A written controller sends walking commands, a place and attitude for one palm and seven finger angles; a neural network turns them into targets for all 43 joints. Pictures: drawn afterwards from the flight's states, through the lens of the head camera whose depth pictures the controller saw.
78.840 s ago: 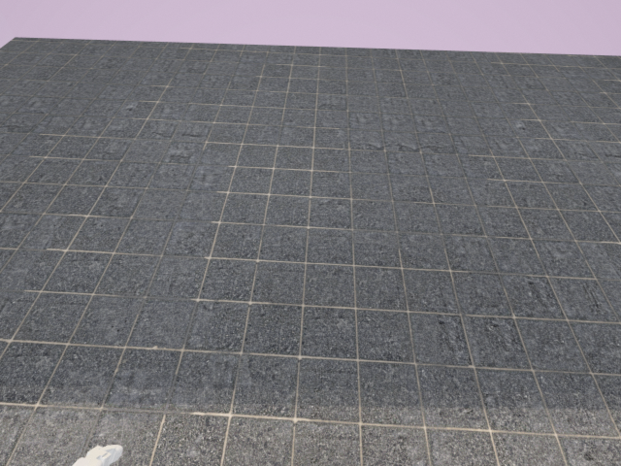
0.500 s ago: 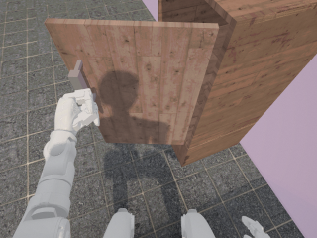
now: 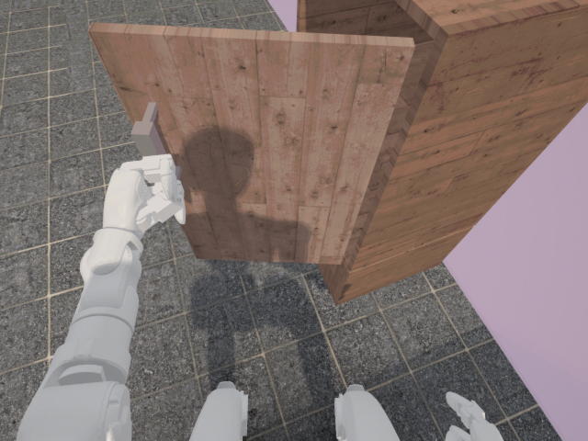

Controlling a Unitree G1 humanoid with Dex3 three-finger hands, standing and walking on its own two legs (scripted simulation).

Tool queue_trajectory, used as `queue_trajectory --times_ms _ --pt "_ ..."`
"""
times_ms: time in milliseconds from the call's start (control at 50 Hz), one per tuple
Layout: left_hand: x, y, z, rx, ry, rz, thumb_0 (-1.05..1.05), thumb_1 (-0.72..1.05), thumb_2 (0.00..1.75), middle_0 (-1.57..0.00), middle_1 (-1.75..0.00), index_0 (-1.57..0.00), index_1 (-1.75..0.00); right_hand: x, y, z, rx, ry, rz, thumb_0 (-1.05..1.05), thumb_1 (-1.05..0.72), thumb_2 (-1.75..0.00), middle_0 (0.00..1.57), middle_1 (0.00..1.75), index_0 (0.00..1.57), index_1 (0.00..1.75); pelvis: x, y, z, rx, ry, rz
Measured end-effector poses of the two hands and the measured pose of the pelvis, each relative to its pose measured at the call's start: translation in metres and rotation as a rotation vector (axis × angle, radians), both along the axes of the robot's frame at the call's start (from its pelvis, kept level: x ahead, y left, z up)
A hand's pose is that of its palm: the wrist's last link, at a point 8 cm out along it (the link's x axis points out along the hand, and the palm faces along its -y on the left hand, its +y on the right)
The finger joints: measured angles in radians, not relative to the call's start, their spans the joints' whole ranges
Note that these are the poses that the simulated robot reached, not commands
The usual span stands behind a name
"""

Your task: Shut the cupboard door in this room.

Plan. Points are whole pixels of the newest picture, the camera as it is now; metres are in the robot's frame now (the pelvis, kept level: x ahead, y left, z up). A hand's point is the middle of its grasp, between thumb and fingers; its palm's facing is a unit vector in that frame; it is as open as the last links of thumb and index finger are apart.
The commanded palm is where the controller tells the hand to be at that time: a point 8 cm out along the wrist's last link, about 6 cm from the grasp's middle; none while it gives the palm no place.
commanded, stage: push the door shut along its arc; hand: left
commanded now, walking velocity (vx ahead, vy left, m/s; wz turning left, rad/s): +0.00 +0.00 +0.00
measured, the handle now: (162, 155) +0.50 +0.20 +0.05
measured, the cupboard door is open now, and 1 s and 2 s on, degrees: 66 49 37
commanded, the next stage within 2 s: pull the fist back off the door in 1.54 s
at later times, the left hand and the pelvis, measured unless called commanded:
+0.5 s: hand (189, 166) +0.48 +0.15 +0.06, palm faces -0.21 -0.98 -0.05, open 3.1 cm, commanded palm +0.48 +0.19 +0.06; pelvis -0.01 +0.01 -0.02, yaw +0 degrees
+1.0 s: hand (219, 136) +0.53 +0.11 +0.07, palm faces -0.35 -0.94 -0.04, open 3.1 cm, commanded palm +0.54 +0.15 +0.06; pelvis -0.01 +0.01 -0.03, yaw -2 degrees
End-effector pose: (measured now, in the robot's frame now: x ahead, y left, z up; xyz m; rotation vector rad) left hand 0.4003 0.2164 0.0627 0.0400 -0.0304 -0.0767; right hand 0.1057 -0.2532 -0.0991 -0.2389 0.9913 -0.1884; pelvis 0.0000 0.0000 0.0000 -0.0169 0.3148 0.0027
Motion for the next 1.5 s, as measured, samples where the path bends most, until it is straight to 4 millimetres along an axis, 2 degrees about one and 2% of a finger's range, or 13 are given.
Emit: queue_trajectory --times_ms 160,460,680,1180,1500 --pt "0.024 0.002 0.001 0.000 0.012 -0.038 0.02 0.90 0.90 -1.33 -1.50 -1.30 -1.50 -0.012 -0.001 -0.009 -0.010 0.044 -0.002 0.01 -0.90 -0.90 0.20 0.30 0.20 0.30 -0.004 0.002 -0.007 -0.008 0.024 0.008" --pt "0.061 -0.003 0.001 0.004 0.034 -0.115 0.02 0.90 0.90 -1.32 -1.50 -1.30 -1.50 -0.064 -0.005 -0.020 -0.024 0.173 -0.063 0.01 -0.90 -0.90 0.20 0.30 0.20 0.30 -0.010 0.006 -0.016 -0.017 0.063 0.003" --pt "0.090 -0.021 0.003 0.014 0.044 -0.200 0.02 0.90 0.90 -1.30 -1.50 -1.30 -1.50 -0.092 -0.005 -0.023 -0.038 0.226 -0.103 0.01 -0.90 -0.90 0.20 0.30 0.20 0.30 -0.014 0.009 -0.024 -0.027 0.097 -0.005" --pt "0.153 -0.060 0.009 0.010 0.069 -0.312 0.02 0.90 0.91 -1.30 -1.50 -1.30 -1.50 -0.125 0.004 -0.034 -0.041 0.293 -0.170 0.01 -0.90 -0.89 0.20 0.30 0.20 0.30 -0.012 0.012 -0.039 -0.035 0.172 -0.030" --pt "0.176 -0.071 0.009 0.037 0.089 -0.351 0.00 0.92 0.96 -1.30 -1.50 -1.30 -1.50 -0.144 0.005 -0.040 -0.070 0.360 -0.178 0.01 -0.90 -0.89 0.20 0.30 0.20 0.30 -0.015 0.011 -0.050 -0.047 0.215 -0.022"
